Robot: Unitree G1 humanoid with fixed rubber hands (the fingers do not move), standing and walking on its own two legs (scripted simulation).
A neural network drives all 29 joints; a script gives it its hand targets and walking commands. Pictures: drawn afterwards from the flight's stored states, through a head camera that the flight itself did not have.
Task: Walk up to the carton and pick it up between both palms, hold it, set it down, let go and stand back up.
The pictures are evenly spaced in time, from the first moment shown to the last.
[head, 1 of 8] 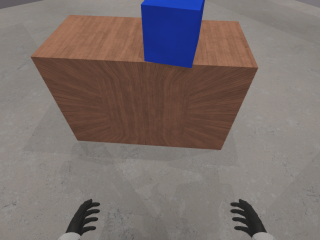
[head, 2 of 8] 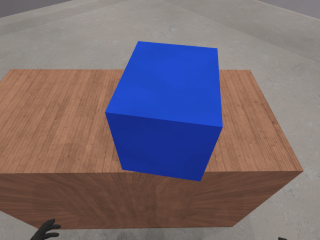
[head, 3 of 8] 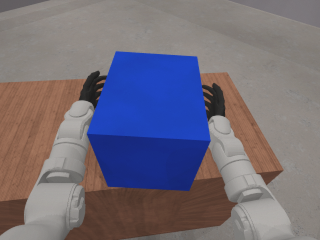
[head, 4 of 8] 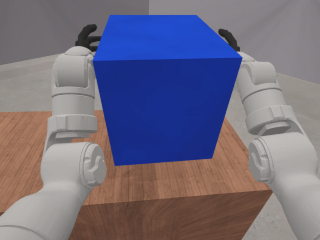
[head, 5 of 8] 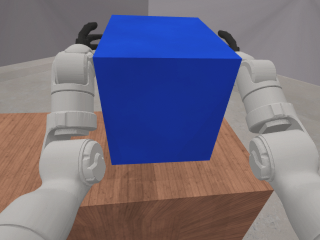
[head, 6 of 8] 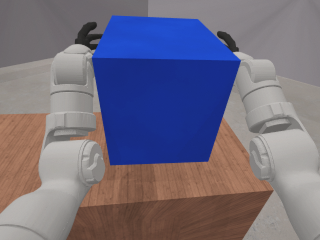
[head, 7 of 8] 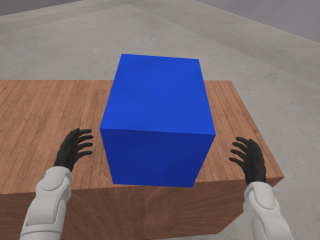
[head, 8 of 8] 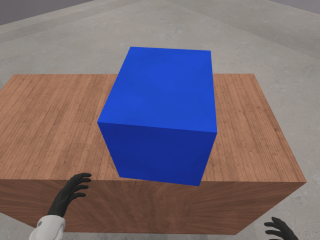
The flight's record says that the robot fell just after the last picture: no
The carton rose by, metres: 0.24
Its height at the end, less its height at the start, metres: +0.00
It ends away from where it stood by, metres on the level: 0.01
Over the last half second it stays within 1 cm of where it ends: yes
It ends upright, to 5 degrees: yes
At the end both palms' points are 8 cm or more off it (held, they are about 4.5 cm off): yes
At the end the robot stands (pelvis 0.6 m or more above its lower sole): yes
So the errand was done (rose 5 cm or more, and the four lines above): yes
